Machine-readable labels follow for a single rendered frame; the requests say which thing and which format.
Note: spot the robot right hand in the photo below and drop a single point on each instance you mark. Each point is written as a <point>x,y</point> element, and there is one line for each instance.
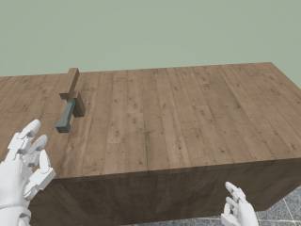
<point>243,212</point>

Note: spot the tap lever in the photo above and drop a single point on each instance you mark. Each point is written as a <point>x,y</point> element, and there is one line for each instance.
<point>64,126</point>

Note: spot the counter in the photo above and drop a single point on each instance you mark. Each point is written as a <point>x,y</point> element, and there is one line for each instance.
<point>159,144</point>

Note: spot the robot left hand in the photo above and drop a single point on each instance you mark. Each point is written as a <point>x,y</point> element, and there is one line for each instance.
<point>16,169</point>

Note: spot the left robot forearm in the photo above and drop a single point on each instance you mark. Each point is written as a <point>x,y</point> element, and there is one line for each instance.
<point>15,215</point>

